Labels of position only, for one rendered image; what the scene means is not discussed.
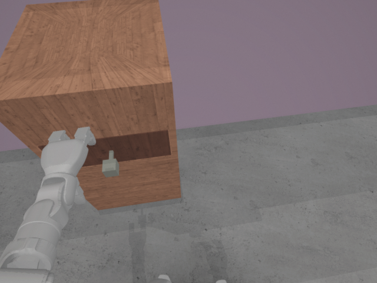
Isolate cabinet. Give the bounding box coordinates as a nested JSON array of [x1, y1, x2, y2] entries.
[[0, 0, 181, 210]]

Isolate robot left shin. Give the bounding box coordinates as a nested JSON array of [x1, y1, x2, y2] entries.
[[158, 275, 170, 281]]

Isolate left robot forearm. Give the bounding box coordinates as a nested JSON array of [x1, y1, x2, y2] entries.
[[0, 173, 77, 272]]

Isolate robot left hand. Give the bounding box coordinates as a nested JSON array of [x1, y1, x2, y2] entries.
[[41, 127, 96, 205]]

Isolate handle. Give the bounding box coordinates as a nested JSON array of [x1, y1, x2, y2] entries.
[[102, 150, 119, 177]]

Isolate robot left upper arm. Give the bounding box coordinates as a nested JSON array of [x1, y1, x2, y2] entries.
[[0, 268, 55, 283]]

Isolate drawer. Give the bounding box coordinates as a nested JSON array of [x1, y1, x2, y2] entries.
[[38, 130, 171, 167]]

